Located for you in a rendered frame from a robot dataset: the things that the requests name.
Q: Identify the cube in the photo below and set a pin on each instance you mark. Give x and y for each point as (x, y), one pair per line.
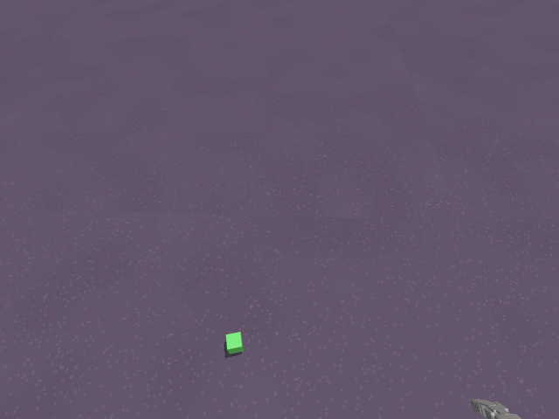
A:
(234, 343)

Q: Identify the right robot hand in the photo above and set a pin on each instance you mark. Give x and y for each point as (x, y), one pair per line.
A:
(491, 410)

